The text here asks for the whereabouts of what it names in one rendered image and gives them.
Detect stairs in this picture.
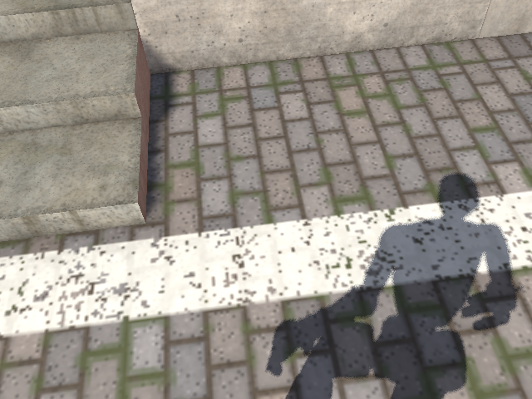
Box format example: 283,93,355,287
0,2,150,242

